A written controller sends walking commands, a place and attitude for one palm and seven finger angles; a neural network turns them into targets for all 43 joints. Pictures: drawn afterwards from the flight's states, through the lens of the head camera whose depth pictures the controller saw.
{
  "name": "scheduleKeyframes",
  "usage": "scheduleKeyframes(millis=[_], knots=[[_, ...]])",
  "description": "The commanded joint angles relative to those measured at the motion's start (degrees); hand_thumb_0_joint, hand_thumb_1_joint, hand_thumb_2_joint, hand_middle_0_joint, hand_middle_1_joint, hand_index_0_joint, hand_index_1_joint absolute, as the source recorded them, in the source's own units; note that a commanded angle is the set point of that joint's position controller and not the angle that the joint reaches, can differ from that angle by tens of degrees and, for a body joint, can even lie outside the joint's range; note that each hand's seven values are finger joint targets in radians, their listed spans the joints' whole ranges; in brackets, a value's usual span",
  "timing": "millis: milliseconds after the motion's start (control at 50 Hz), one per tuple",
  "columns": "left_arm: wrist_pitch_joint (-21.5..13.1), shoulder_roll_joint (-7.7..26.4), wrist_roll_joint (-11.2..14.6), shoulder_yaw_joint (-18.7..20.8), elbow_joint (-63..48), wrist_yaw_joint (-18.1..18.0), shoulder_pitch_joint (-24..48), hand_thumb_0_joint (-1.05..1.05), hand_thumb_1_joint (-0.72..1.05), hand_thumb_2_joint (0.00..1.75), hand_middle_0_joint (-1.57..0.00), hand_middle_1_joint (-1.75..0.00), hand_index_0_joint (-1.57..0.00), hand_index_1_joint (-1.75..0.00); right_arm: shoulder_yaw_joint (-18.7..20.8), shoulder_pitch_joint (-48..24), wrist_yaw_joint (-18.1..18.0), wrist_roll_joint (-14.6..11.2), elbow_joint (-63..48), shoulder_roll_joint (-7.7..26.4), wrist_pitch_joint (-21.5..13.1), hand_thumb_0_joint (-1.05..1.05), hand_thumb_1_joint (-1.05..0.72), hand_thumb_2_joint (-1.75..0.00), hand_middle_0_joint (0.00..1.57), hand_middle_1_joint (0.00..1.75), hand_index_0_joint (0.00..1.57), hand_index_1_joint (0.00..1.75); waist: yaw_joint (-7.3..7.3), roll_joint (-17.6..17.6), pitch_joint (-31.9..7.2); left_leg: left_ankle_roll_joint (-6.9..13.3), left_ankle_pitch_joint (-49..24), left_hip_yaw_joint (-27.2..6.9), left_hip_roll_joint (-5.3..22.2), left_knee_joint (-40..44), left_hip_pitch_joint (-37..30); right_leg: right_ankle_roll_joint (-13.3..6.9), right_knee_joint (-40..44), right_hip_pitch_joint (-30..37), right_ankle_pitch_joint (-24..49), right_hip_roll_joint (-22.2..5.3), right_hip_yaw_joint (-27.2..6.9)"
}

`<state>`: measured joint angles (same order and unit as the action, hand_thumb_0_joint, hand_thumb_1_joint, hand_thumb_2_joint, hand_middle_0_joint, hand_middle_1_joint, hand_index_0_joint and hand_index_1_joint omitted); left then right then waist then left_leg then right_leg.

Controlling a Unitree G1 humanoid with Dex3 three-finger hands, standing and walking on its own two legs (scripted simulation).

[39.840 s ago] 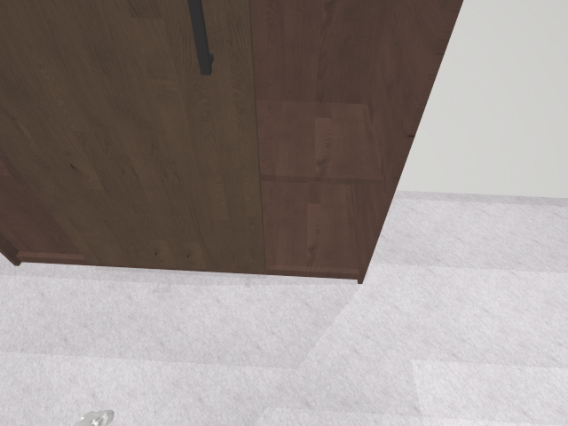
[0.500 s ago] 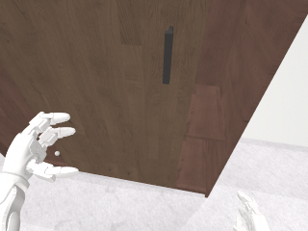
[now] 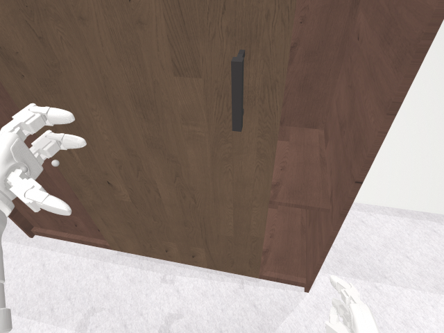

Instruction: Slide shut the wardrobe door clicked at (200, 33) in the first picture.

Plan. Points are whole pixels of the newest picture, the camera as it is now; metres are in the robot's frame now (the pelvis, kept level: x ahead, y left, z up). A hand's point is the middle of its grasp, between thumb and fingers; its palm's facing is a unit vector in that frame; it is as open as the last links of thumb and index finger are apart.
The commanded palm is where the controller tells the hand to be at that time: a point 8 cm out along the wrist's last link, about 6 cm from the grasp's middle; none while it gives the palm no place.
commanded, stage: raise the hand with hooked fingers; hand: left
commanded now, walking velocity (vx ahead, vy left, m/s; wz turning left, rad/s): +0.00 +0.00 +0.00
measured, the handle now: (239, 92) +0.51 +0.03 +0.21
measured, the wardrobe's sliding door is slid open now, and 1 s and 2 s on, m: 0.20 0.20 0.20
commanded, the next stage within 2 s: move the hooked fingers beside the handle in 0.52 s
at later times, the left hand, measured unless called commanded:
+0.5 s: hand (55, 156) +0.29 +0.28 +0.22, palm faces +0.02 -0.99 -0.12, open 14.0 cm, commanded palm +0.25 +0.32 +0.23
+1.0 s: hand (93, 143) +0.32 +0.24 +0.22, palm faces -0.05 -1.00 -0.08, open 14.0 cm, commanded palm +0.29 +0.28 +0.23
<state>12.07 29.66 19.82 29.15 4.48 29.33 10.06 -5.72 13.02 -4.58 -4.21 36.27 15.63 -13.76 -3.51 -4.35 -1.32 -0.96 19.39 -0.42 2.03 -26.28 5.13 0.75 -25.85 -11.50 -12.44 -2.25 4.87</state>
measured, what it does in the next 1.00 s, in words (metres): stands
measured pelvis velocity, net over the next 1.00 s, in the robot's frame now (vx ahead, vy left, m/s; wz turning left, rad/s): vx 0.00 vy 0.01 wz -0.02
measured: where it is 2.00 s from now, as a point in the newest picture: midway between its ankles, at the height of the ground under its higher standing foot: outside the picture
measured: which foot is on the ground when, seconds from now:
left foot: down 0.00-1.00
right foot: down 0.00-1.00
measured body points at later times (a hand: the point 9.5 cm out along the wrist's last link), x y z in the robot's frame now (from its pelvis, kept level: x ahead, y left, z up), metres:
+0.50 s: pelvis +0.00 +0.00 +0.00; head -0.02 -0.02 +0.45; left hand +0.28 +0.33 +0.23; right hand +0.19 -0.22 -0.07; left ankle -0.06 +0.13 -0.74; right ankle +0.02 -0.13 -0.74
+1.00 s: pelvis +0.00 +0.01 +0.00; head -0.01 -0.01 +0.45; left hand +0.32 +0.29 +0.23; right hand +0.19 -0.21 -0.07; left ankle -0.06 +0.13 -0.74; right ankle +0.02 -0.13 -0.74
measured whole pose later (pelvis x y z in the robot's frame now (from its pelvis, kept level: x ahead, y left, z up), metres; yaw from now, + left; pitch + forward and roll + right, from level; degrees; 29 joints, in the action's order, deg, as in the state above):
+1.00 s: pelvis +0.00 +0.01 +0.00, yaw -1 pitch -1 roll -1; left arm 16.5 24.8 17.1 23.4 4.4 24.2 16.8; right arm -5.1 11.6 -4.4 -4.2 36.1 15.1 -10.3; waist -2.5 -3.6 -2.2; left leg -0.3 18.4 1.1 1.3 -23.6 4.1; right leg 1.5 -23.9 -11.4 -11.3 -2.7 3.4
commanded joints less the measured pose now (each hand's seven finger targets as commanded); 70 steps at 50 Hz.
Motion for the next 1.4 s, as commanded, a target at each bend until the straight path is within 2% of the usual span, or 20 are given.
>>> scheduleKeyframes(millis=[0, 80, 180, 260, 360, 420, 500, 560, 600, 640, 740, 800, 900, 940, 1080, 1140, 1180, 1280, 1340, 1380], knots=[[-1.4, 19.9, 1.1, 7.6, -9.6, 0.2, 21.1, 0.0, -0.5, 0.3, -0.3, -1.2, -0.3, -1.2, 3.2, -7.8, -0.3, -0.6, -9.6, 6.8, -3.1, 0.0, -0.9, -0.9, 0.2, 0.3, 0.2, 0.3, -0.06, -0.4, -11.1, 2.1, -20.5, 0.8, -2.4, 4.0, 2.4, -1.4, 2.1, 9.1, 16.3, 1.9, -0.3], [0.9, 16.0, 1.4, 4.8, -4.1, 1.5, 15.7, 0.0, -0.5, 0.3, -0.3, -1.2, -0.3, -1.2, 3.6, -7.6, 0.4, -1.2, -9.8, 7.3, -1.8, 0.0, -0.9, -0.9, 0.2, 0.3, 0.2, 0.3, 0.18, 2.4, -8.0, 2.0, -19.6, 1.4, -2.3, 4.0, 4.0, -1.3, 2.2, 7.6, 15.9, 1.8, -0.4], [-0.1, 19.3, 1.5, 8.0, -12.3, 0.3, 17.7, 0.0, -0.5, 0.3, -0.3, -1.2, -0.3, -1.2, 3.7, -8.6, 0.7, -0.9, -11.5, 6.8, -1.4, 0.0, -0.9, -0.9, 0.2, 0.3, 0.2, 0.3, -0.54, 0.9, -13.1, 2.0, -22.0, 1.2, -2.6, 3.8, 1.8, -1.4, 1.5, 9.6, 17.5, 2.0, -0.2], [-1.0, 19.8, 1.4, 8.9, -13.1, -1.1, 18.5, 0.0, -0.5, 0.3, -0.3, -1.2, -0.3, -1.2, 3.7, -8.3, 0.4, -0.5, -10.9, 6.5, -1.4, 0.0, -0.9, -0.9, 0.2, 0.3, 0.2, 0.3, -0.54, -1.3, -10.4, 2.1, -21.1, 1.5, -2.6, 4.4, 1.8, -1.6, 2.4, 8.5, 16.2, 2.3, -0.4], [-0.3, 18.1, 0.2, 6.1, -13.9, -1.4, 21.2, 0.0, -0.5, 0.3, -0.3, -1.2, -0.3, -1.2, 3.5, -8.3, -0.2, -0.7, -10.7, 6.4, -1.5, 0.0, -0.9, -0.9, 0.2, 0.3, 0.2, 0.3, 0.09, -3.6, -10.1, 1.9, -20.7, 1.5, -2.5, 5.0, 0.8, -1.6, 2.8, 8.2, 15.5, 2.2, -0.4], [0.0, 17.0, 0.1, 5.4, -12.6, -1.0, 20.1, 0.0, -0.5, 0.3, -0.3, -1.2, -0.3, -1.2, 3.5, -8.0, -0.5, -0.7, -10.4, 6.5, -1.6, 0.0, -0.9, -0.9, 0.2, 0.3, 0.2, 0.3, 0.38, -1.8, -11.1, 1.9, -22.1, 1.4, -2.3, 4.8, 0.0, -1.6, 2.5, 8.3, 17.0, 2.3, 0.0], [0.9, 16.7, 0.3, 5.2, -10.5, -0.5, 19.1, 0.0, -0.5, 0.3, -0.3, -1.2, -0.3, -1.2, 3.4, -8.1, -0.3, -0.8, -10.0, 6.6, -1.0, 0.0, -0.9, -0.9, 0.2, 0.3, 0.2, 0.3, 0.48, -0.3, -8.8, 1.8, -20.9, 1.4, -2.2, 5.2, 1.0, -1.5, 3.0, 7.4, 15.9, 2.4, 0.2], [1.2, 17.4, 0.5, 5.7, -11.2, -0.6, 19.5, 0.0, -0.5, 0.3, -0.3, -1.2, -0.3, -1.2, 3.3, -8.5, 0.0, -0.7, -10.2, 6.6, -0.7, 0.0, -0.9, -0.9, 0.2, 0.3, 0.2, 0.3, 0.09, -1.5, -8.9, 1.6, -21.1, 1.1, -2.3, 5.5, 1.3, -1.7, 3.1, 7.7, 15.7, 2.4, 0.1], [0.8, 17.9, 0.4, 6.4, -12.5, -0.8, 19.8, 0.0, -0.5, 0.3, -0.3, -1.2, -0.3, -1.2, 3.4, -8.4, 0.0, -0.6, -10.6, 6.5, -0.9, 0.0, -0.9, -0.9, 0.2, 0.3, 0.2, 0.3, 0.09, -0.4, -11.2, 1.7, -22.4, 1.1, -2.2, 5.3, 0.3, -1.6, 2.8, 8.4, 16.9, 2.4, 0.3], [0.6, 14.6, 0.6, 3.1, -12.5, -0.8, 20.9, 0.0, -0.5, 0.3, -0.3, -1.2, -0.3, -1.2, 3.1, -8.5, 0.1, -0.5, -10.4, 6.0, -0.8, 0.0, -0.9, -0.9, 0.2, 0.3, 0.2, 0.3, 0.44, -0.1, -10.3, 1.5, -22.6, 0.9, -2.1, 5.2, 0.2, -1.7, 3.0, 8.0, 17.1, 2.6, 0.1], [0.9, 13.0, -0.7, 0.1, -10.0, -2.3, 25.9, 0.0, -0.5, 0.3, -0.3, -1.2, -0.3, -1.2, 3.3, -8.1, -0.6, -0.6, -9.2, 6.3, -0.7, 0.0, -0.9, -0.9, 0.2, 0.3, 0.2, 0.3, 1.2, -0.5, -8.5, 1.4, -19.2, 1.2, -1.9, 5.6, 0.7, -1.7, 3.7, 5.8, 13.3, 2.5, -0.1], [0.4, 13.7, -1.7, 1.2, -13.1, -3.9, 27.4, 0.0, -0.5, 0.3, -0.3, -1.2, -0.3, -1.2, 3.4, -8.8, -0.6, -0.3, -9.8, 6.0, -1.0, 0.0, -0.9, -0.9, 0.2, 0.3, 0.2, 0.3, 0.63, -3.0, -13.2, 1.2, -22.9, 1.0, -2.0, 5.2, -0.6, -1.9, 2.5, 8.2, 16.5, 2.0, -0.1], [0.8, 9.4, -1.6, -1.4, -12.1, -5.6, 26.1, 0.0, -0.5, 0.3, -0.3, -1.2, -0.3, -1.2, 3.4, -9.1, -0.3, -0.3, -9.4, 5.5, -0.4, 0.0, -0.9, -0.9, 0.2, 0.3, 0.2, 0.3, 0.68, -0.6, -11.9, 1.1, -23.7, 1.2, -1.7, 5.3, 0.4, -1.8, 2.2, 7.8, 17.5, 2.0, 0.2], [1.6, 12.2, -1.9, 1.3, -10.6, -6.7, 24.9, 0.0, -0.5, 0.3, -0.3, -1.2, -0.3, -1.2, 3.5, -8.8, -0.3, -0.1, -9.1, 5.8, 0.2, 0.0, -0.9, -0.9, 0.2, 0.3, 0.2, 0.3, -0.25, 0.7, -11.2, 1.2, -23.3, 1.2, -1.8, 5.3, 1.6, -1.9, 2.6, 8.6, 17.2, 2.0, 0.0], [1.7, 6.5, -2.9, -4.8, -12.3, -8.6, 32.2, 0.0, -0.5, 0.3, -0.3, -1.2, -0.3, -1.2, 3.7, -9.6, -0.6, -0.2, -9.3, 5.2, 0.8, 0.0, -0.9, -0.9, 0.2, 0.3, 0.2, 0.3, 1.38, 0.1, -13.7, 1.2, -24.3, 1.5, -1.7, 4.7, 0.2, -1.7, 1.9, 8.0, 18.5, 1.7, -0.3], [1.6, 7.6, -3.2, -3.7, -10.5, -9.4, 31.0, 0.0, -0.5, 0.3, -0.3, -1.2, -0.3, -1.2, 3.8, -9.0, -0.7, -0.2, -8.8, 5.4, 1.2, 0.0, -0.9, -0.9, 0.2, 0.3, 0.2, 0.3, 0.85, 2.7, -14.1, 1.4, -24.7, 1.5, -1.7, 4.4, 0.9, -1.7, 1.7, 8.9, 19.2, 1.8, -0.4], [1.6, 5.8, -3.6, -5.7, -10.3, -9.9, 33.7, 0.0, -0.5, 0.3, -0.3, -1.2, -0.3, -1.2, 3.8, -9.3, -0.9, -0.3, -8.7, 5.3, 1.4, 0.0, -0.9, -0.9, 0.2, 0.3, 0.2, 0.3, 1.48, 0.1, -13.5, 1.3, -23.9, 1.8, -1.8, 4.5, 0.9, -1.7, 1.8, 8.0, 18.8, 1.5, -0.5], [1.8, 2.3, -4.4, -9.4, -9.1, -11.9, 38.0, 0.0, -0.5, 0.3, -0.3, -1.2, -0.3, -1.2, 3.8, -9.6, -1.1, -0.3, -8.3, 4.9, 1.7, 0.0, -0.9, -0.9, 0.2, 0.3, 0.2, 0.3, 1.97, 1.7, -14.0, 1.4, -22.7, 1.6, -1.8, 4.5, 0.6, -1.7, 1.6, 7.4, 17.5, 1.5, -0.5], [1.8, 4.2, -4.9, -7.5, -7.3, -13.4, 37.7, 0.0, -0.5, 0.3, -0.3, -1.2, -0.3, -1.2, 3.9, -9.2, -1.1, 0.0, -7.8, 5.2, 2.1, 0.0, -0.9, -0.9, 0.2, 0.3, 0.2, 0.3, 1.23, 3.3, -15.2, 1.5, -23.4, 1.5, -1.9, 4.3, 1.0, -1.8, 1.5, 8.7, 18.4, 1.5, -0.7], [1.8, 1.9, -5.3, -9.7, -6.3, -14.2, 40.7, 0.0, -0.5, 0.3, -0.3, -1.2, -0.3, -1.2, 3.9, -9.5, -1.1, -0.1, -7.6, 4.9, 2.6, 0.0, -0.9, -0.9, 0.2, 0.3, 0.2, 0.3, 2.02, 2.4, -14.3, 1.4, -22.6, 1.7, -1.9, 4.5, 1.5, -1.7, 1.4, 8.0, 18.1, 1.3, -0.8]])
